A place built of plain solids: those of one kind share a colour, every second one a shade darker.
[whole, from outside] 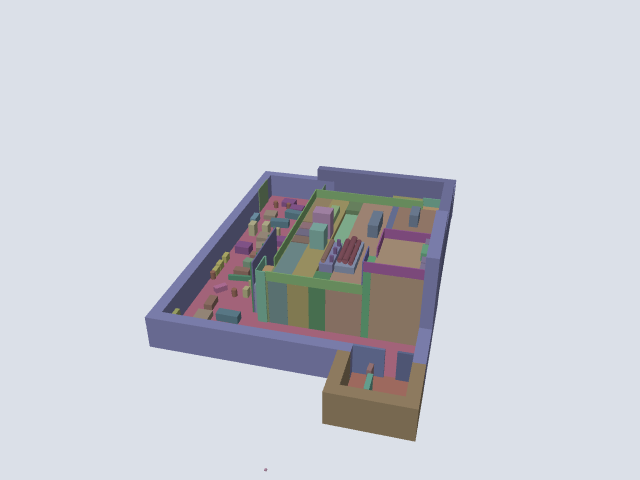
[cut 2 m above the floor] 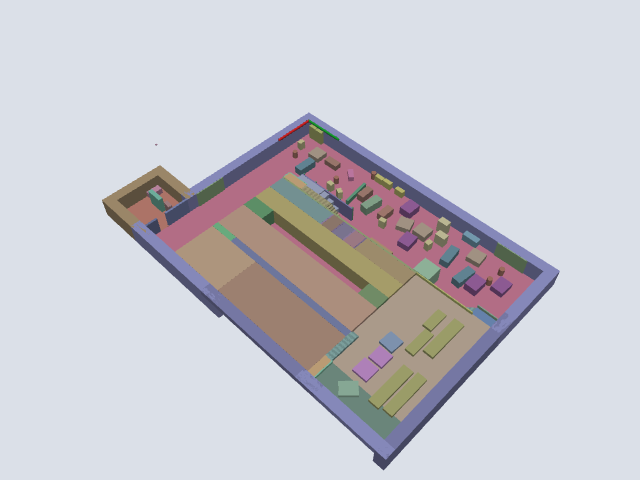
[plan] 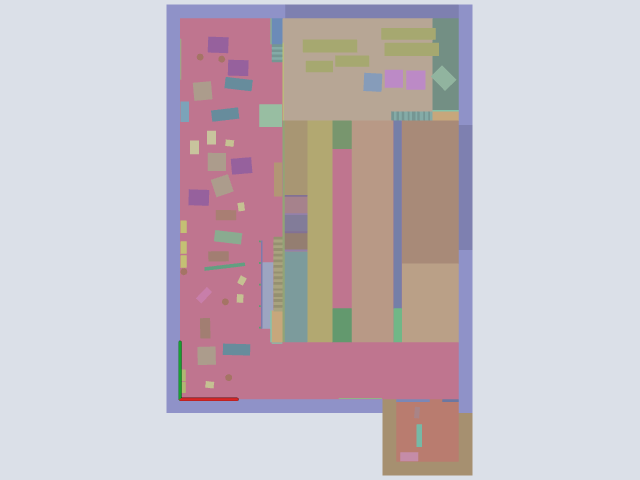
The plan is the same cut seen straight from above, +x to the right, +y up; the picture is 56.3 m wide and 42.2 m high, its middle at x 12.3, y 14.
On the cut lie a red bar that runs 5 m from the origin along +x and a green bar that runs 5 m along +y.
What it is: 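27 risers of 0.190 m in one run, from the low floor up to the saw floor, 5.12 m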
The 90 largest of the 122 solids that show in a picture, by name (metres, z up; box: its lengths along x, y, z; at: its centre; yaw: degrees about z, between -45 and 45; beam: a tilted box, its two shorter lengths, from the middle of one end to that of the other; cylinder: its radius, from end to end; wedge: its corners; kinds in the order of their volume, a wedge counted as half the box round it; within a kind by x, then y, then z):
{
 "wall_metal_1": {"box": [1.2, 35.9, 3.6], "at": [-0.6, 16.75, 1.4]},
 "wall_metal_2": {"box": [10.45, 1.2, 3.6], "at": [4.03, 34.1, 1.4]},
 "wall_metal_3": {"box": [20.2, 1.2, 3.6], "at": [8.9, -0.6, 1.4]},
 "wall_metal_4": {"box": [18.85, 1.2, 5.26], "at": [16.27, 34.1, 2.23]},
 "wall_metal_5": {"box": [1.2, 7.4, 3.6], "at": [25.1, 2.5, 1.4]},
 "wall_metal_6": {"box": [1.2, 9.33, 11.35], "at": [25.1, 8.46, 5.27]},
 "wall_metal_7": {"box": [1.2, 15.77, 7.05], "at": [25.1, 18.61, 4.79]},
 "wall_metal_8": {"box": [1.2, 10.6, 3.6], "at": [25.1, 29.4, 3.06]},
 "floor_saw4a_concrete_1": {"box": [3.65, 19.5, 5.52], "at": [16.93, 14.75, 2.36]},
 "floor_hallground_brick_1": {"box": [24.5, 33.5, 0.4], "at": [12.25, 16.75, -0.2]},
 "floor_filing_floorboards_1": {"box": [5.0, 6.93, 8.15], "at": [22.0, 8.46, 3.67]},
 "floor_chainfloor0a_concrete_1": {"box": [13.2, 9.0, 2.06], "at": [15.6, 29.0, 0.63]},
 "floor_saw6a_concrete_1": {"box": [5.0, 12.57, 3.85], "at": [22.0, 18.21, 3.19]},
 "floor_saw2a_concrete_1": {"box": [2.2, 19.5, 5.52], "at": [12.3, 14.75, 2.36]},
 "wall_timber_1": {"box": [1.2, 6.7, 3.6], "at": [18.4, -3.35, 1.4]},
 "wall_timber_2": {"box": [7.9, 1.2, 3.6], "at": [21.75, -6.1, 1.4]},
 "wall_timber_3": {"box": [1.2, 7.9, 3.6], "at": [25.1, -2.75, 1.4]},
 "floor_saw1a_concrete_1": {"box": [2.0, 8.0, 5.52], "at": [10.2, 9.0, 2.36]},
 "floor_saw1e_concrete_1": {"box": [2.0, 6.54, 5.52], "at": [10.2, 21.23, 2.36]},
 "floor_saw5a_concrete_1": {"box": [0.75, 16.5, 3.85], "at": [19.12, 16.25, 3.19]},
 "floor_saw3a_concrete_1": {"box": [1.7, 3.0, 5.52], "at": [14.25, 6.5, 2.36]},
 "floor_sawland_concrete_1": {"box": [0.95, 2.8, 5.52], "at": [8.53, 6.4, 2.36]},
 "floor_sawland_concrete_2": {"box": [2.3, 0.8, 3.85], "at": [23.35, 24.9, 3.19]},
 "floor_saw0a_concrete_1": {"box": [0.2, 19.5, 5.52], "at": [9.1, 14.75, 2.36]},
 "floor_filingland_floorboards_1": {"box": [0.75, 3.0, 8.15], "at": [19.12, 6.5, 3.67]},
 "boardstack_chain_1": {"box": [2.4, 1.0, 0.78], "at": [12.24, 29.25, 2.05]},
 "boardstack_chain_2": {"box": [4.8, 1.15, 0.8], "at": [13.18, 31.06, 2.06]},
 "boardstack_chain_3": {"box": [3.0, 1.0, 1.12], "at": [15.13, 29.73, 2.22]},
 "boardstack_chain_4": {"box": [4.8, 1.05, 0.88], "at": [20.09, 32.12, 2.1]},
 "boardstack_chain_5": {"box": [4.8, 1.15, 0.76], "at": [20.36, 30.76, 2.04]},
 "floor_saw3b_concrete_1": {"box": [1.7, 2.5, 3.85], "at": [14.25, 23.25, 3.19]},
 "floor_saw1b_concrete_1": {"box": [2.0, 1.44, 5.52], "at": [10.2, 13.88, 2.36]},
 "floor_saw1c_concrete_1": {"box": [2.0, 1.44, 5.52], "at": [10.2, 15.48, 2.36]},
 "floor_saw1d_concrete_1": {"box": [2.0, 1.44, 5.52], "at": [10.2, 17.08, 2.36]},
 "floor_leanto_lino_1": {"box": [5.5, 5.5, 0.4], "at": [21.75, -2.75, -0.2]},
 "crib_sfa_1": {"box": [0.68, 1.6, 3.54], "at": [7.59, 7.0, 1.77]},
 "crib_sfa_2": {"box": [0.95, 0.5, 3.54], "at": [7.72, 8.05, 1.77]},
 "crib_sfa_3": {"box": [0.95, 0.77, 2.97], "at": [7.72, 8.68, 1.48]},
 "crib_sfa_4": {"box": [0.95, 0.75, 2.4], "at": [7.72, 9.44, 1.2]},
 "crib_sfa_5": {"box": [0.95, 0.75, 1.83], "at": [7.72, 10.18, 0.92]},
 "boardstack_saw_1": {"box": [1.15, 3.6, 1.54], "at": [17.7, 17.94, 5.89]},
 "boardstack_saw_2": {"box": [1.0, 2.4, 1.5], "at": [21.77, 20.9, 5.87]},
 "headsaw_1": {"box": [2.0, 1.6, 3.1], "at": [12.25, 15.4, 6.67]},
 "floor_trackway_concrete_1": {"box": [1.7, 14.0, 0.4], "at": [14.25, 15.0, 4.37]},
 "hopper_low_1": {"box": [2.0, 2.0, 2.34], "at": [7.96, 24.93, 1.17]},
 "chipheap_low_1": {"box": [1.8, 1.4, 0.99], "at": [1.65, 17.73, 0.5], "yaw": -1.6},
 "chipheap_low_2": {"box": [1.8, 1.4, 0.69], "at": [3.35, 31.15, 0.34], "yaw": -2.0},
 "chipheap_low_3": {"box": [1.8, 1.4, 0.93], "at": [5.11, 29.13, 0.46], "yaw": -1.5},
 "chipheap_low_4": {"box": [1.8, 1.4, 0.81], "at": [5.41, 20.51, 0.41], "yaw": 4.8},
 "logdeck_1": {"box": [2.03, 5.4, 0.76], "at": [16.23, 11.0, 5.5]},
 "floor_chainfloor1a_concrete_1": {"box": [2.3, 8.2, 0.4], "at": [23.35, 29.4, 1.46]},
 "carriage_1": {"box": [1.4, 4.6, 1.17], "at": [14.25, 10.8, 5.15]},
 "wall_alleysfa_timber_1": {"box": [0.15, 7.76, 6.27], "at": [7.17, 10.08, 3.08]},
 "dustheap_low_1": {"box": [1.6, 1.6, 0.65], "at": [1.98, 27.1, 0.32], "yaw": 5.1},
 "dustheap_low_2": {"box": [1.6, 1.6, 0.64], "at": [2.34, 3.82, 0.32], "yaw": 1.3},
 "dustheap_low_3": {"box": [1.6, 1.6, 0.81], "at": [3.23, 20.86, 0.41], "yaw": -0.1},
 "dustheap_low_4": {"box": [1.6, 1.6, 0.67], "at": [3.7, 18.77, 0.33], "yaw": 18.5},
 "slabwood_low_1": {"box": [2.4, 1.0, 0.92], "at": [3.96, 25.03, 0.46], "yaw": 6.7},
 "slabwood_low_2": {"box": [2.4, 1.0, 0.93], "at": [4.96, 4.37, 0.46], "yaw": -1.4},
 "slabwood_low_3": {"box": [2.4, 1.0, 0.94], "at": [5.14, 27.71, 0.47], "yaw": -6.6},
 "cabin_1": {"box": [1.6, 1.7, 2.3], "at": [12.35, 13.0, 6.27]},
 "rail_saw_1": {"box": [0.12, 16.85, 1.1], "at": [9.06, 16.07, 5.67]},
 "rail_saw_2": {"box": [9.75, 0.12, 1.1], "at": [13.88, 5.06, 5.67]},
 "rail_saw_3": {"box": [13.23, 0.12, 1.1], "at": [15.73, 24.44, 5.67]},
 "floor_slot_metal_1": {"box": [2.0, 0.16, 5.22], "at": [10.2, 14.68, 2.21]},
 "floor_slot_metal_2": {"box": [2.0, 0.16, 5.22], "at": [10.2, 16.28, 2.21]},
 "floor_slot_metal_3": {"box": [2.0, 0.16, 5.22], "at": [10.2, 17.88, 2.21]},
 "floor_chainland_concrete_1": {"box": [0.95, 2.3, 2.06], "at": [8.53, 32.35, 0.63]},
 "wall_brick_1": {"box": [2.95, 0.25, 3.6], "at": [20.48, -0.12, 1.4]},
 "wall_brick_2": {"box": [1.45, 0.25, 3.6], "at": [23.77, -0.12, 1.4]},
 "dustheap_baysfc_1": {"box": [1.6, 1.6, 0.64], "at": [18.8, 28.18, 1.98]},
 "dustheap_baysfc_2": {"box": [1.7, 1.7, 0.64], "at": [20.73, 28.06, 1.98]},
 "rail_sawland_1": {"box": [0.12, 2.8, 6.22], "at": [7.99, 6.4, 3.11]},
 "rail_sawland_2": {"box": [2.3, 0.12, 4.55], "at": [23.35, 25.36, 3.94]},
 "pallets_low_1": {"box": [0.8, 1.2, 1.63], "at": [1.27, 22.14, 0.81]},
 "pallets_low_2": {"box": [0.8, 1.2, 1.32], "at": [2.76, 23.0, 0.66], "yaw": 0.2},
 "trunking_low_1": {"box": [0.7, 3.0, 1.29], "at": [8.61, 19.31, 0.64]},
 "slabwood_rdsfa_1": {"box": [2.4, 1.0, 1.1], "at": [4.22, 14.24, 0.55], "yaw": -6.8},
 "cart_low_1": {"box": [0.9, 1.8, 0.72], "at": [2.21, 6.24, 0.36], "yaw": 1.3},
 "cart_low_2": {"box": [1.8, 0.9, 0.91], "at": [3.38, 12.56, 0.45], "yaw": 0.7},
 "slidingdoor_low_1": {"box": [0.1, 3.6, 3.4], "at": [0.06, 29.89, 1.7]},
 "slidingdoor_low_2": {"box": [3.8, 0.1, 2.8], "at": [15.86, 0.06, 1.4]},
 "chipheap_fillsfc_1": {"box": [1.4, 1.8, 0.8], "at": [23.17, 28.23, 2.06], "yaw": 44.9},
 "shelf_leanto_1": {"box": [0.5, 2.0, 1.99], "at": [21.03, -3.19, 0.99]},
 "rolls_1": {"box": [0.95, 2.4, 0.8], "at": [12.35, 20.1, 5.52]},
 "dustheap_fillsfc_1": {"box": [1.6, 1.6, 0.71], "at": [16.95, 27.86, 2.02], "yaw": -2.8},
 "cart_rdsfa_1": {"box": [1.8, 0.9, 0.92], "at": [4.04, 16.18, 0.46], "yaw": -0.6},
 "rail_filingland_1": {"box": [0.12, 3.0, 3.73], "at": [18.69, 6.5, 6.98]},
 "bench_low_1": {"box": [0.75, 1.8, 0.92], "at": [0.41, 25.27, 0.46]},
 "bench_filing_1": {"box": [0.75, 1.8, 0.9], "at": [24.09, 9.14, 8.2]}
}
